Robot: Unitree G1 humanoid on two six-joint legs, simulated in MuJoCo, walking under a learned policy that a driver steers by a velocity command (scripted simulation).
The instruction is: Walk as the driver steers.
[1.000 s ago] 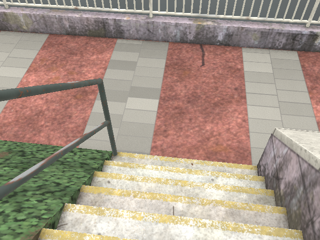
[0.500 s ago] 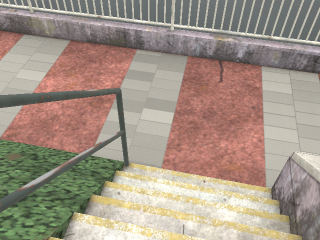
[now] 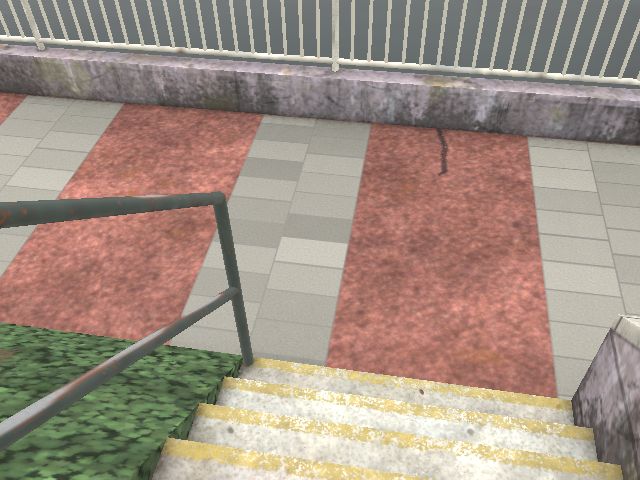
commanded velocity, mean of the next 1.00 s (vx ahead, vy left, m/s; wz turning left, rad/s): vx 0.44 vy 0.00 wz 0.00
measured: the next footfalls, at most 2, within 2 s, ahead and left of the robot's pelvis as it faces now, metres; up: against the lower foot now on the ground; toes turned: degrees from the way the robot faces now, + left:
left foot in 0.34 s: +0.28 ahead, +0.16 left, -0.20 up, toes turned +4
right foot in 0.80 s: +0.49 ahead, -0.05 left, -0.40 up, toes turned -2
